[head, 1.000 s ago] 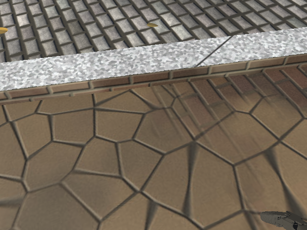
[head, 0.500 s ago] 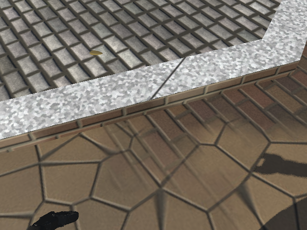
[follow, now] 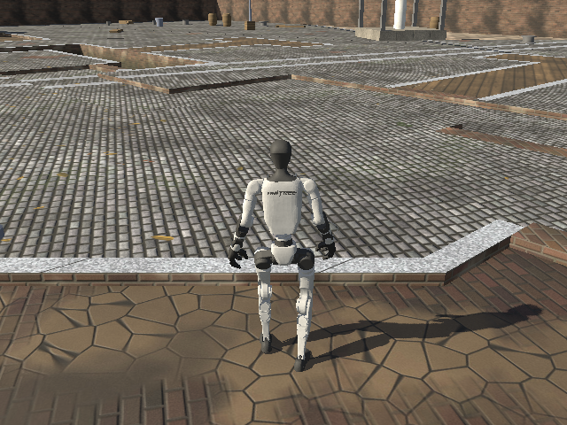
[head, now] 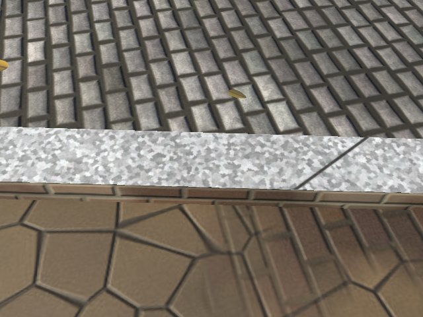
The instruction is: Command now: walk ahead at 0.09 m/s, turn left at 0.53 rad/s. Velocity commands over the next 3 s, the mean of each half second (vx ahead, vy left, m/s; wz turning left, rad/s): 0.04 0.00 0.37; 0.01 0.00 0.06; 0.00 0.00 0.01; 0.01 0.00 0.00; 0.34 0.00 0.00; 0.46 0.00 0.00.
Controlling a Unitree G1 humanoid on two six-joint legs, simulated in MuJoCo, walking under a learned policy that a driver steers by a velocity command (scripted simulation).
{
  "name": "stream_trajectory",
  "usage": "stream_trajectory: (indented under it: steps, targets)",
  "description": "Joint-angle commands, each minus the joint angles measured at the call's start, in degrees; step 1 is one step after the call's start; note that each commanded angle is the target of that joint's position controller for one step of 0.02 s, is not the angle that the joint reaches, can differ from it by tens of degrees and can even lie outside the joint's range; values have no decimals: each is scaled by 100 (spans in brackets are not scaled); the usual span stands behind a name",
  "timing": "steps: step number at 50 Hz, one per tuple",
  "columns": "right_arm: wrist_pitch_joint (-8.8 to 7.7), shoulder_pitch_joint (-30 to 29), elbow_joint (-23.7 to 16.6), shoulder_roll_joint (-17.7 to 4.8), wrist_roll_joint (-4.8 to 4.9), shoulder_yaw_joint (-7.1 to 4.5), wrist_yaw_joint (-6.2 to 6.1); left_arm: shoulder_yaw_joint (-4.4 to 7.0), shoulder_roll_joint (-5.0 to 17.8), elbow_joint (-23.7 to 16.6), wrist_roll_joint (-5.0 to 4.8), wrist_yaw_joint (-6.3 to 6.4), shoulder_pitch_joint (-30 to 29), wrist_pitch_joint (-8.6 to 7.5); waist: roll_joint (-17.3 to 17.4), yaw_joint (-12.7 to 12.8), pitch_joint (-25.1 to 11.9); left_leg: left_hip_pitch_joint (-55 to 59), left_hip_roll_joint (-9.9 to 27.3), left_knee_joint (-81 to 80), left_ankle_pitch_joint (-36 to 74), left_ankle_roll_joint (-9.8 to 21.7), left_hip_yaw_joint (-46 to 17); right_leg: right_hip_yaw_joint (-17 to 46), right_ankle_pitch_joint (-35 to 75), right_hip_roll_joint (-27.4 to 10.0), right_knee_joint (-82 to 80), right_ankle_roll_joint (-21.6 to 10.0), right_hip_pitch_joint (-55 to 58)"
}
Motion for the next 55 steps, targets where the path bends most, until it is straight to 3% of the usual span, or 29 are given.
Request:
stream_trajectory:
  steps: [1,2,3,4,5,6,7,8,10,13,18,21,22,23,24,25,26,28,29,30,32,33,34,35,38,55]
  targets:
    - [-79,884,-221,-970,-29,-341,-40,218,886,-252,-31,43,108,43,15,-472,-906,1463,-235,-1075,1610,465,-123,384,3773,-1046,1555,-231,56]
    - [-70,1208,-260,-1687,-86,-523,-194,122,635,-455,219,-8,104,-1,1305,-421,-1311,2783,985,-872,4727,1080,-1811,216,1115,-427,3333,247,-1442]
    - [-61,1107,-398,-1761,-187,-472,-199,42,464,-648,252,-76,143,-27,1671,-259,-2101,3692,1990,-1105,4612,2372,-3630,1098,-2327,488,4810,472,-2779]
    - [-89,997,-489,-1412,-127,-373,-136,104,705,-578,101,-148,-78,-32,768,-449,-2144,3395,1794,-1320,3768,2192,-3274,1900,-2147,220,5121,375,-2962]
    - [-126,612,-563,-1221,-60,-325,-151,114,705,-631,-17,-146,-315,-16,512,-342,-1626,2923,1478,-1401,2974,1833,-2671,1919,-1669,76,4980,283,-3155]
    - [-119,318,-600,-1105,20,-303,-189,130,668,-549,30,-69,-346,23,104,-201,-1195,2408,1158,-1523,2183,1477,-2309,1892,-1225,-57,4543,299,-3170]
    - [-84,113,-643,-997,54,-269,-251,177,794,-562,116,12,-396,70,186,-116,-1012,1978,985,-1636,1642,1304,-2148,1899,-904,-130,4145,322,-3001]
    - [-47,55,-675,-1007,3,-264,-298,184,769,-563,141,25,-352,101,365,-28,-970,1606,837,-1722,1446,1259,-2068,1837,-682,-57,4021,349,-2688]
    - [-30,48,-710,-990,-80,-251,-356,155,629,-484,98,35,-127,120,536,33,-1086,1507,755,-1751,1524,1259,-1905,1781,-471,20,3572,416,-2434]
    - [-27,114,-671,-1008,-74,-242,-412,84,492,-452,86,46,-166,131,591,-65,-1174,1435,704,-1749,1185,1211,-1814,1766,-221,-12,2800,498,-2089]
    - [22,76,-610,-929,-133,-152,-394,69,595,-432,47,-32,-216,115,813,-201,-956,1208,713,-1798,37,1100,-2027,1684,-114,-12,1794,439,-1477]
    - [61,49,-538,-753,-64,-35,-393,40,493,-274,88,-145,132,31,667,36,-832,1027,501,-1454,-142,763,-1975,1480,748,93,131,187,-588]
    - [48,285,-464,-633,-73,11,-394,54,658,-260,183,-170,213,11,373,-4,-795,806,267,-1185,-368,468,-1818,1822,1120,-249,-237,17,-211]
    - [20,532,-460,-412,-164,67,-385,104,1060,-301,292,-161,294,6,-709,-244,-878,418,-348,-156,-1159,116,-1200,2849,1935,-1257,-481,-353,102]
    - [-8,274,-648,-513,-118,11,-382,78,1050,-281,357,-186,-22,2,-1615,-348,-524,383,-629,-46,-1824,-86,-716,3577,1697,-1813,-789,-1085,-843]
    - [-22,109,-571,-800,-132,-51,-384,-2,749,-452,354,-183,-440,-54,-1337,-271,-449,764,-450,330,-1740,-189,-793,3440,1525,-1665,-895,-1188,-1072]
    - [-20,57,-539,-786,-105,-81,-379,-7,713,-425,289,-160,-535,-90,-1251,-276,-455,802,-453,286,-1414,-210,-707,3151,1505,-1414,-773,-1007,-937]
    - [36,83,-405,-549,-160,-39,-385,-11,760,-338,139,-143,-517,-130,-1095,-253,-470,1094,-323,-219,-836,-291,-657,2762,1775,-1125,-532,-732,-723]
    - [47,109,-353,-410,-154,-3,-369,-44,698,-253,114,-141,-418,-126,-997,-287,-501,1400,-294,-646,-447,-289,-631,2557,1949,-966,-407,-597,-717]
    - [56,106,-314,-395,-147,9,-358,-58,656,-168,116,-158,-250,-124,-915,-242,-540,1662,-269,-924,60,-273,-652,2414,1887,-811,-313,-456,-680]
    - [95,106,-300,-700,-101,-38,-375,-80,654,-80,186,-227,87,-163,-563,-18,-668,2165,-7,-863,1156,-130,-876,2248,1359,-528,-199,-204,-844]
    - [109,145,-178,-802,-47,-80,-364,-70,666,-50,161,-235,210,-163,-236,69,-685,2002,-93,-721,771,-17,-830,2015,1156,-334,-255,-109,-774]
    - [103,171,-157,-640,-57,-56,-337,-70,720,-29,141,-220,-10,-144,-332,-92,-583,1809,-139,-827,552,-4,-838,1914,989,-298,-136,-58,-672]
    - [91,179,-75,-563,-101,-25,-329,-92,618,-47,124,-203,-123,-115,-233,-75,-529,1749,-111,-934,535,-20,-871,1846,915,-270,-85,-55,-677]
    - [26,134,76,-580,-115,-16,-331,-113,563,28,142,-162,-77,-22,74,13,-406,1647,-102,-1011,593,-40,-889,1753,886,-197,-4,-57,-621]
    - [-77,257,911,-541,-77,97,-405,-174,507,554,132,-120,1,61,-67,-33,-230,1634,-152,-1124,265,-49,-805,1635,738,-59,-102,20,-583]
